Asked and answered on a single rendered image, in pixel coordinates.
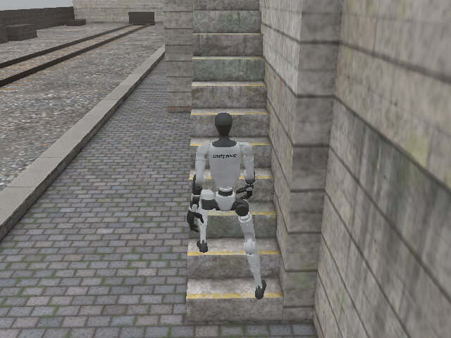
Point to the left robot forearm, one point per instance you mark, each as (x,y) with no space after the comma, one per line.
(195,197)

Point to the robot left thigh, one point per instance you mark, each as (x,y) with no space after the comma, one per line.
(207,199)

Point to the right robot forearm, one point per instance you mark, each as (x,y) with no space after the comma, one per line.
(249,184)

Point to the robot head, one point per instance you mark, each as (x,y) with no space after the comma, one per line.
(223,123)

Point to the robot right upper arm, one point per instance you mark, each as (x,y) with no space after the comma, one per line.
(246,149)

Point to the left robot hand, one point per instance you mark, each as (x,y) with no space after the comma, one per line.
(190,220)

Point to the robot left upper arm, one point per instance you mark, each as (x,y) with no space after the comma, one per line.
(200,163)

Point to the right robot hand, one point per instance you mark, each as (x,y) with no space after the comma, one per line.
(243,189)

